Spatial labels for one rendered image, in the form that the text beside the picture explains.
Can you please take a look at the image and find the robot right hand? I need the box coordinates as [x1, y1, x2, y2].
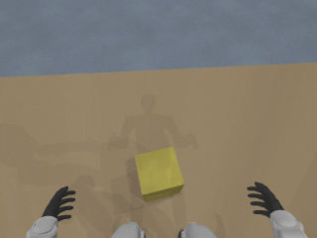
[247, 181, 284, 218]

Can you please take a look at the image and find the carton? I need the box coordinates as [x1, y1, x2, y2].
[135, 147, 184, 202]

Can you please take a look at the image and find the right robot thigh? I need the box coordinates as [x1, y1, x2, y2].
[181, 224, 217, 238]

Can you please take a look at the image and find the left robot thigh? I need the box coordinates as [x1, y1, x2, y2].
[111, 223, 145, 238]

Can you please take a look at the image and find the robot left forearm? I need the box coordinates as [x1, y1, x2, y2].
[26, 215, 58, 238]

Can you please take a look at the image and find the robot right forearm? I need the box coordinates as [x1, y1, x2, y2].
[269, 210, 308, 238]

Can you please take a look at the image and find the robot thigh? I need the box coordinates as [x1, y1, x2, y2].
[181, 224, 217, 238]
[111, 223, 145, 238]

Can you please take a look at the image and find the robot left hand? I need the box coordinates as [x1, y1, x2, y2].
[42, 186, 76, 221]

